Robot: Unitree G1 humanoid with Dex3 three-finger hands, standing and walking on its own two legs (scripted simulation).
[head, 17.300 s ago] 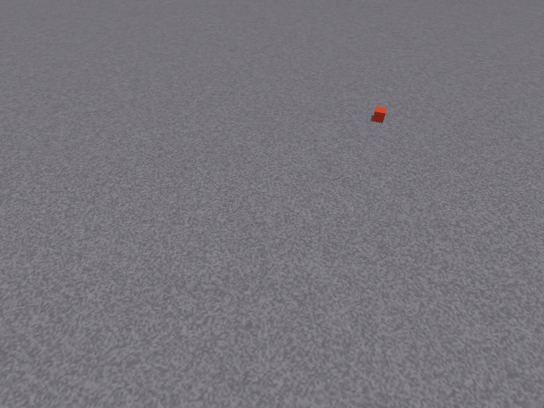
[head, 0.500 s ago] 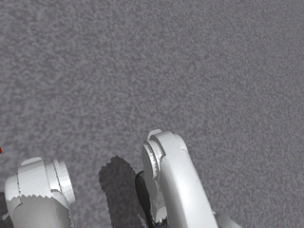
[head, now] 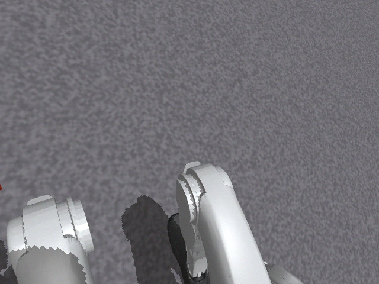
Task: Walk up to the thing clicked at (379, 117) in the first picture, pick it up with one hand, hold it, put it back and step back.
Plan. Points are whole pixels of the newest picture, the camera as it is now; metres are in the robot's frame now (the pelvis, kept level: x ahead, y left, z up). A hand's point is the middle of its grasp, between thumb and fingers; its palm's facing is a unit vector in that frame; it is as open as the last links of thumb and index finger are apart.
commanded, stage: close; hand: left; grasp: from above
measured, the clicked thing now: out of the picture +0.38 +0.33 -0.25
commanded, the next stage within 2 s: settle in 0.44 s
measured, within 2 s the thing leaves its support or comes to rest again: leaves its support in 0.90 s
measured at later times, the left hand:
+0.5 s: hand out of the picture +0.38 +0.32 -0.23, palm faces -0.43 -0.20 -0.88, open 11.1 cm
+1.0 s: hand out of the picture +0.38 +0.33 -0.20, palm faces -0.36 -0.20 -0.91, open 10.0 cm
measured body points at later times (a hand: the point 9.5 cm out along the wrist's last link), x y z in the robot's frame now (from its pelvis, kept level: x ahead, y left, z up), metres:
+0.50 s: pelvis +0.00 +0.00 +0.00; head +0.23 +0.12 +0.37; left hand +0.39 +0.33 -0.18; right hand +0.08 -0.26 -0.07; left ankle +0.06 +0.13 -0.26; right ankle +0.11 -0.14 -0.25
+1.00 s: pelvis +0.01 +0.00 +0.01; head +0.22 +0.11 +0.39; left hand +0.39 +0.34 -0.15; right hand +0.10 -0.27 -0.07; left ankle +0.06 +0.13 -0.26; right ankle +0.11 -0.14 -0.25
